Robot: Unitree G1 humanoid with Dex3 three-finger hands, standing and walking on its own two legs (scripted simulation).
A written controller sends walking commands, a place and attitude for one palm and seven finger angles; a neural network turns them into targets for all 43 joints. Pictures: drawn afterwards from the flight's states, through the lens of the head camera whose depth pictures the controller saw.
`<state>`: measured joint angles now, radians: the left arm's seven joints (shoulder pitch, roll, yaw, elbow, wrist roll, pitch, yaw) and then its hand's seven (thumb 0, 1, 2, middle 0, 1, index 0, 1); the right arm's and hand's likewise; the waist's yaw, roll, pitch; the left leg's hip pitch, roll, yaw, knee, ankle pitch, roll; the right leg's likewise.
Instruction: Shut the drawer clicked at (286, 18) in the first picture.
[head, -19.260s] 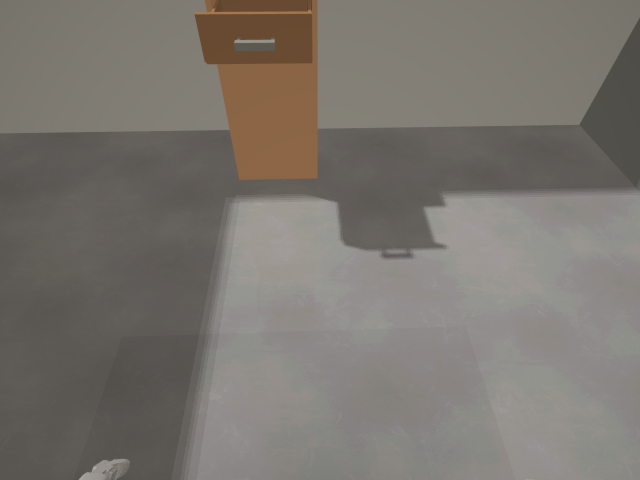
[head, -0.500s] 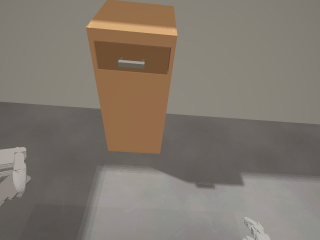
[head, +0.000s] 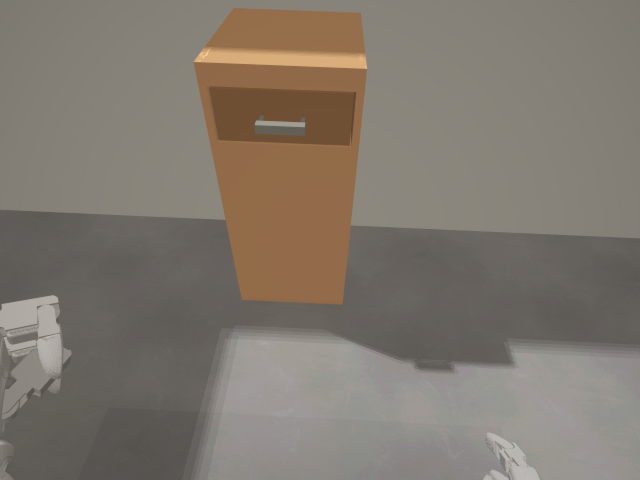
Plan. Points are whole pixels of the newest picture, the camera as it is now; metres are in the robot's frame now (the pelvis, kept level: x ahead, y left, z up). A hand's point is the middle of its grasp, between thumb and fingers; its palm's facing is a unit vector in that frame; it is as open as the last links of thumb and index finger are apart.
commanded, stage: let the arm hang, fingers relaxed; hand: left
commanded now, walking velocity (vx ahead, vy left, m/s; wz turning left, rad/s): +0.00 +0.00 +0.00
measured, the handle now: (281, 124) +0.89 +0.15 +0.01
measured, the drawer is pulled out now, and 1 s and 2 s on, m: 0.00 0.00 0.00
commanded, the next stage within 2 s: look to check the result in 1.18 s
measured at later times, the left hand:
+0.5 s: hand out of the picture -0.03 +0.20 -0.17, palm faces +0.07 -0.97 -0.23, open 3.8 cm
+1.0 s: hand out of the picture -0.03 +0.16 -0.17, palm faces +0.06 -0.98 -0.17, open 7.3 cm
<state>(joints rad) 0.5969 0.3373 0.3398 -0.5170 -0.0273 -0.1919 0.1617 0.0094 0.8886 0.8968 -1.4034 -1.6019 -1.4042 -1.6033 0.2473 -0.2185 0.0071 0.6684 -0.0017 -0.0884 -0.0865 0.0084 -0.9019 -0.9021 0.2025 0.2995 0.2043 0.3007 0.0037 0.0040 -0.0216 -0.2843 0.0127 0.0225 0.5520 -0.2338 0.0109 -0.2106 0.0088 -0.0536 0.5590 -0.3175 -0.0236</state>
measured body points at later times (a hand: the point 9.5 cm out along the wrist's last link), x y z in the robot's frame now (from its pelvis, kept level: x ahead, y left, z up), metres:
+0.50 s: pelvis -0.01 +0.00 +0.00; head +0.01 +0.02 +0.45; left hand -0.03 +0.25 -0.15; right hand +0.01 -0.22 -0.15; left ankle +0.04 +0.12 -0.73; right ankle -0.01 -0.10 -0.73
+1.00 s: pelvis -0.02 +0.01 +0.01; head -0.01 +0.00 +0.46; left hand -0.03 +0.22 -0.15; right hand -0.03 -0.19 -0.16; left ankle +0.04 +0.12 -0.73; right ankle -0.01 -0.10 -0.73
